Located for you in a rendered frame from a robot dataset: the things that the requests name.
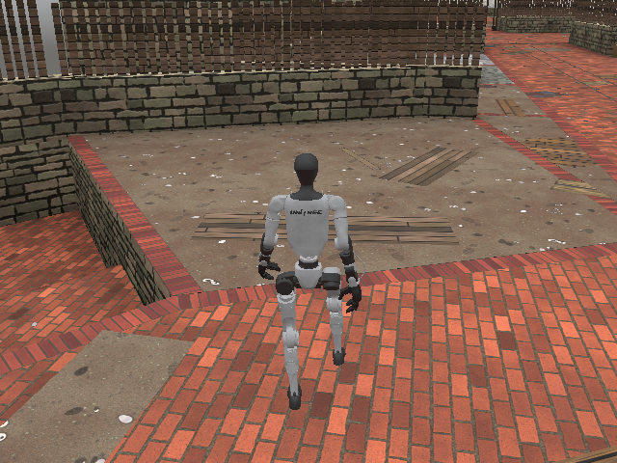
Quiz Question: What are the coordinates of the robot thigh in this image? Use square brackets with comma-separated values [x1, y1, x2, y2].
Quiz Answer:
[321, 267, 341, 313]
[275, 271, 300, 348]

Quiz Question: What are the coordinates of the left robot forearm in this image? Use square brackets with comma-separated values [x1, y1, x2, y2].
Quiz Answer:
[258, 233, 274, 266]

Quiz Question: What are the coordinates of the left robot upper arm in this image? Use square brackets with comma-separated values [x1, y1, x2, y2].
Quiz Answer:
[263, 195, 287, 247]

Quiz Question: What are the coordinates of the left robot thigh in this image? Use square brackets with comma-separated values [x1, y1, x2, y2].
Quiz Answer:
[275, 271, 300, 348]

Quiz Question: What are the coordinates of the right robot forearm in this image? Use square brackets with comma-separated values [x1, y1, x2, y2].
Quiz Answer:
[339, 235, 360, 287]

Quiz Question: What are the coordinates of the robot left hand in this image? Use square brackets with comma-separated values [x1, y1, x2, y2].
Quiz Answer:
[258, 261, 281, 280]

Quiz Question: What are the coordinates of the right robot thigh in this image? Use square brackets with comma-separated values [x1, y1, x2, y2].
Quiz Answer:
[321, 267, 341, 313]

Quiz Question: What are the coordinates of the robot right hand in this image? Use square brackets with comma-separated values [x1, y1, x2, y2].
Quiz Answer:
[338, 285, 362, 313]

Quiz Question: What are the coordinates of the right robot upper arm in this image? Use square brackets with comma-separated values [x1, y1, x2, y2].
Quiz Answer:
[327, 195, 349, 251]

